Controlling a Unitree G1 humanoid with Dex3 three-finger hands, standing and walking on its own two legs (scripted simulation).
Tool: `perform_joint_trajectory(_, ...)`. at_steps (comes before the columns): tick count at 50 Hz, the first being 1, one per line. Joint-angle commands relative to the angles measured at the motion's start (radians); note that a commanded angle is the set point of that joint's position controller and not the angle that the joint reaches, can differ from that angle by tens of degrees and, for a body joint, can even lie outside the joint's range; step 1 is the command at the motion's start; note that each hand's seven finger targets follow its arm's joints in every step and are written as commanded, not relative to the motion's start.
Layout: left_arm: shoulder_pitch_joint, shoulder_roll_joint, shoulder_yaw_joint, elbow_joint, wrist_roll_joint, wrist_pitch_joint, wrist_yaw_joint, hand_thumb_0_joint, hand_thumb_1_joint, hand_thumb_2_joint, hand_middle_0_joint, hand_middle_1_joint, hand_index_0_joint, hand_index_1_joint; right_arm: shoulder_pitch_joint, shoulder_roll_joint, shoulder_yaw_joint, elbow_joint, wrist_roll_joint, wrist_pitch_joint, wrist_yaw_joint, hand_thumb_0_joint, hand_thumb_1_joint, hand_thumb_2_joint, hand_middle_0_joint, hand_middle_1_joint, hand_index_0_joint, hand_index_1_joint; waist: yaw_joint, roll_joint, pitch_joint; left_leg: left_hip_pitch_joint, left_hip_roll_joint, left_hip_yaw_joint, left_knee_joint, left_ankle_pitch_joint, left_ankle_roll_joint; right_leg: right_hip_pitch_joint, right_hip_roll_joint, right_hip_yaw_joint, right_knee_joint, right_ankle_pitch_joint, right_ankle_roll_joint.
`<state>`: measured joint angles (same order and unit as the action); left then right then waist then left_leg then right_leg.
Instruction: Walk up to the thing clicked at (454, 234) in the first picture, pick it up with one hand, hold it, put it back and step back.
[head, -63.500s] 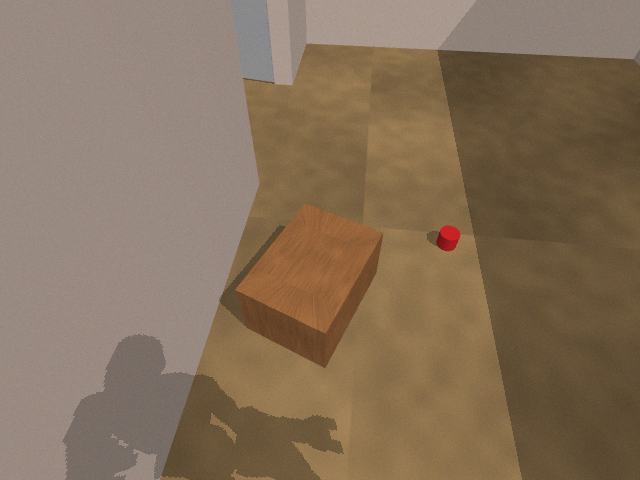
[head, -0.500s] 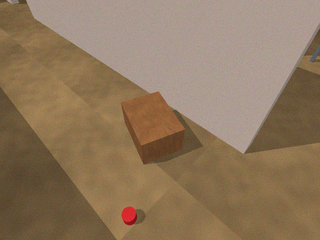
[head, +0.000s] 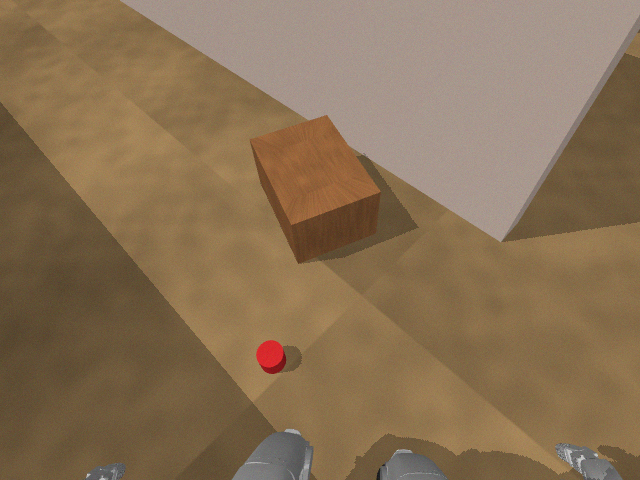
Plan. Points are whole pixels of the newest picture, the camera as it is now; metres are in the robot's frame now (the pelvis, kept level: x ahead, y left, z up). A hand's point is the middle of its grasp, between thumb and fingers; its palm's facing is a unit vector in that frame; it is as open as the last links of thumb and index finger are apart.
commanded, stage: step back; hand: left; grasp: from above
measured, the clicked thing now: (271, 357) +0.48 +0.20 -0.72
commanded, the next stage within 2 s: none
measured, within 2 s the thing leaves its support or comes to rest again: neither
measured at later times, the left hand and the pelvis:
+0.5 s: hand out of the picture +0.00 +0.32 -0.15, palm faces -0.02 -0.93 -0.38, open 7.3 cm; pelvis -0.10 +0.05 +0.01, yaw -1 degrees
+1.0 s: hand out of the picture -0.09 +0.34 -0.15, palm faces -0.02 -0.93 -0.37, open 7.3 cm; pelvis -0.24 +0.08 +0.00, yaw -1 degrees
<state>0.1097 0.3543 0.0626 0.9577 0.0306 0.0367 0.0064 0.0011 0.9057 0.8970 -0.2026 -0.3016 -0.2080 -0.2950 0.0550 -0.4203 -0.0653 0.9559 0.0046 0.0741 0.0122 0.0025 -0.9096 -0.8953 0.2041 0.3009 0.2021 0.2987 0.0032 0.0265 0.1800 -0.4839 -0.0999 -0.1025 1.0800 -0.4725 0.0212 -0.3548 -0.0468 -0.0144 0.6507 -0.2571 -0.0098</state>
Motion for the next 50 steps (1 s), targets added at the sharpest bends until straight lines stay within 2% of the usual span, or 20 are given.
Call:
perform_joint_trajectory(1,-0.148,0.282,0.078,-0.148,0.018,-0.035,0.026,0.0,0.9,0.9,-0.2,-0.3,-0.2,-0.3,0.156,-0.171,-0.038,-0.038,0.011,-0.015,-0.01,0.0,-0.9,-0.9,0.2,0.3,0.2,0.3,-0.04,-0.192,-0.198,0.063,0.029,-0.03,0.101,0.003,-0.022,0.042,-0.228,0.218,-0.28,0.15,-0.201)
perform_joint_trajectory(6,-0.038,0.271,0.08,-0.154,0.008,-0.023,0.038,0.0,0.9,0.9,-0.2,-0.3,-0.2,-0.3,0.13,-0.157,-0.024,-0.069,-0.015,-0.035,-0.019,0.0,-0.9,-0.9,0.2,0.3,0.2,0.3,0.017,-0.224,-0.279,0.067,0.114,0.005,-0.389,-0.03,-0.012,0.329,-0.258,0.22,-0.138,0.391,-0.182)
perform_joint_trajectory(8,-0.034,0.282,0.075,-0.158,-0.013,-0.007,0.029,0.0,0.9,0.9,-0.2,-0.3,-0.2,-0.3,0.173,-0.145,-0.029,-0.048,-0.03,-0.048,-0.022,0.0,-0.9,-0.9,0.2,0.3,0.2,0.3,-0.009,-0.209,-0.275,0.194,0.08,0.096,-0.642,0.166,-0.01,0.277,-0.202,0.148,-0.039,0.45,-0.141)
perform_joint_trajectory(9,-0.021,0.263,0.069,-0.17,-0.022,0.003,0.024,0.0,0.9,0.9,-0.2,-0.3,-0.2,-0.3,0.191,-0.153,-0.037,-0.044,-0.044,-0.053,-0.024,0.0,-0.9,-0.9,0.2,0.3,0.2,0.3,-0.018,-0.16,-0.263,0.278,0.1,0.074,-0.733,0.331,-0.01,0.175,-0.157,0.115,0.023,0.365,-0.103)
perform_joint_trajectory(10,0.015,0.208,0.057,-0.181,-0.03,0.008,0.022,0.0,0.9,0.9,-0.2,-0.3,-0.2,-0.3,0.171,-0.229,-0.06,-0.056,-0.059,-0.055,-0.024,0.0,-0.9,-0.9,0.2,0.3,0.2,0.3,0.004,0.04,-0.268,0.371,0.267,-0.164,-0.746,0.476,0.03,0.005,-0.031,0.048,0.147,0.127,-0.046)
perform_joint_trajectory(11,-0.006,0.179,0.051,-0.192,-0.034,0.009,0.032,0.0,0.9,0.9,-0.2,-0.3,-0.2,-0.3,0.113,-0.319,-0.071,-0.08,-0.066,-0.05,-0.018,0.0,-0.9,-0.9,0.2,0.3,0.2,0.3,0.006,0.236,-0.22,0.382,0.391,-0.329,-0.735,0.677,0.1,-0.202,0.151,0.037,0.274,-0.358,-0.01)
perform_joint_trajectory(12,-0.094,0.222,0.072,-0.196,-0.015,0.005,0.048,0.0,0.9,0.9,-0.2,-0.3,-0.2,-0.3,0.119,-0.369,-0.079,-0.097,-0.052,-0.051,-0.014,0.0,-0.9,-0.9,0.2,0.3,0.2,0.3,-0.081,0.304,-0.204,0.23,0.487,-0.457,-0.772,0.608,0.244,-0.139,0.15,0.172,0.424,-0.444,0.008)
perform_joint_trajectory(13,-0.121,0.245,0.074,-0.186,-0.006,0.004,0.048,0.0,0.9,0.9,-0.2,-0.3,-0.2,-0.3,0.078,-0.319,-0.073,-0.1,-0.049,-0.057,-0.02,0.0,-0.9,-0.9,0.2,0.3,0.2,0.3,-0.064,0.233,-0.16,0.171,0.473,-0.41,-0.774,0.582,0.254,-0.12,0.127,0.209,0.52,-0.386,0.001)
perform_joint_trajectory(16,0.035,0.206,0.064,-0.159,-0.037,0.003,0.037,0.0,0.9,0.9,-0.2,-0.3,-0.2,-0.3,-0.003,-0.175,-0.037,-0.13,-0.05,-0.056,-0.043,0.0,-0.9,-0.9,0.2,0.3,0.2,0.3,0.044,0.11,-0.172,0.404,0.265,-0.053,-0.619,0.831,0.086,-0.255,0.159,0.207,0.548,-0.195,-0.024)
perform_joint_trajectory(24,0.022,0.193,0.057,-0.182,-0.016,-0.026,0.027,0.0,0.9,0.9,-0.2,-0.3,-0.2,-0.3,0.107,-0.19,-0.049,-0.148,-0.026,-0.049,-0.046,0.0,-0.9,-0.9,0.2,0.3,0.2,0.3,-0.044,0.119,-0.219,0.483,0.332,-0.08,-0.542,0.75,0.201,-0.075,0.076,0.074,0.114,-0.205,0.027)
perform_joint_trajectory(29,0.124,0.23,0.069,-0.134,0.01,-0.047,0.025,0.0,0.9,0.9,-0.2,-0.3,-0.2,-0.3,0.048,-0.158,-0.036,-0.173,0.006,-0.037,-0.035,0.0,-0.9,-0.9,0.2,0.3,0.2,0.3,-0.004,0.006,-0.281,0.251,0.258,-0.041,-0.409,0.45,0.092,0.25,0.017,0.137,-0.238,0.262,-0.037)
perform_joint_trajectory(30,0.116,0.283,0.084,-0.144,0.014,-0.05,0.023,0.0,0.9,0.9,-0.2,-0.3,-0.2,-0.3,0.046,-0.134,-0.025,-0.185,0.012,-0.038,-0.033,0.0,-0.9,-0.9,0.2,0.3,0.2,0.3,-0.002,-0.158,-0.275,0.098,0.155,0.011,-0.302,0.247,0.038,0.289,-0.127,0.336,-0.236,0.368,-0.107)
perform_joint_trajectory(31,0.049,0.362,0.094,-0.173,0.004,-0.043,0.02,0.0,0.9,0.9,-0.2,-0.3,-0.2,-0.3,0.011,-0.128,-0.03,-0.189,0.009,-0.03,-0.043,0.0,-0.9,-0.9,0.2,0.3,0.2,0.3,0.03,-0.324,-0.206,0.084,0.021,0.071,-0.086,-0.112,-0.008,0.115,-0.318,0.534,-0.295,0.431,-0.296)
perform_joint_trajectory(32,0.023,0.356,0.096,-0.207,0.012,-0.047,0.021,0.0,0.9,0.9,-0.2,-0.3,-0.2,-0.3,0.036,-0.163,-0.046,-0.171,0.0,-0.025,-0.048,0.0,-0.9,-0.9,0.2,0.3,0.2,0.3,0.027,-0.291,-0.156,0.12,0.046,-0.027,0.066,-0.195,-0.024,0.013,-0.36,0.592,-0.301,0.441,-0.335)
perform_joint_trajectory(36,-0.02,0.239,0.076,-0.236,-0.001,-0.038,0.029,0.0,0.9,0.9,-0.2,-0.3,-0.2,-0.3,0.112,-0.147,-0.03,-0.129,0.005,-0.037,-0.04,0.0,-0.9,-0.9,0.2,0.3,0.2,0.3,-0.009,-0.139,-0.187,0.067,-0.024,-0.042,0.129,-0.063,-0.034,0.109,-0.177,0.264,-0.215,0.511,-0.222)
perform_joint_trajectory(42,0.046,0.24,0.076,-0.264,0.011,-0.011,0.03,0.0,0.9,0.9,-0.2,-0.3,-0.2,-0.3,0.14,-0.127,-0.018,-0.156,-0.007,-0.061,-0.048,0.0,-0.9,-0.9,0.2,0.3,0.2,0.3,0.028,-0.239,-0.26,0.071,0.083,0.045,-0.394,-0.017,-0.04,0.338,-0.144,0.229,-0.106,0.49,-0.182)
perform_joint_trajectory(45,-0.001,0.235,0.067,-0.284,-0.015,0.015,0.018,0.0,0.9,0.9,-0.2,-0.3,-0.2,-0.3,0.213,-0.127,-0.038,-0.12,-0.032,-0.075,-0.049,0.0,-0.9,-0.9,0.2,0.3,0.2,0.3,-0.019,-0.2,-0.254,0.252,0.074,0.103,-0.735,0.326,-0.027,0.215,-0.095,0.191,0.018,0.36,-0.112)
perform_joint_trajectory(47,0.061,0.155,0.049,-0.286,-0.018,0.023,0.015,0.0,0.9,0.9,-0.2,-0.3,-0.2,-0.3,0.148,-0.288,-0.076,-0.144,-0.064,-0.079,-0.044,0.0,-0.9,-0.9,0.2,0.3,0.2,0.3,0.018,0.187,-0.218,0.4,0.405,-0.373,-0.774,0.499,0.079,-0.199,0.153,0.118,0.278,-0.267,-0.023)
perform_joint_trajectory(48,-0.022,0.219,0.075,-0.291,-0.002,0.022,0.032,0.0,0.9,0.9,-0.2,-0.3,-0.2,-0.3,0.127,-0.356,-0.088,-0.168,-0.047,-0.077,-0.037,0.0,-0.9,-0.9,0.2,0.3,0.2,0.3,-0.058,0.21,-0.189,0.179,0.537,-0.48,-0.793,0.491,0.239,-0.112,0.163,0.204,0.438,-0.421,0.0)
perform_joint_trajectory(50,-0.049,0.25,0.088,-0.262,0.0,0.024,0.027,0.0,0.9,0.9,-0.2,-0.3,-0.2,-0.3,0.051,-0.283,-0.07,-0.173,-0.048,-0.086,-0.045,0.0,-0.9,-0.9,0.2,0.3,0.2,0.3,-0.023,0.124,-0.119,0.099,0.474,-0.331,-0.778,0.491,0.237,-0.092,0.141,0.257,0.61,-0.313,-0.005)
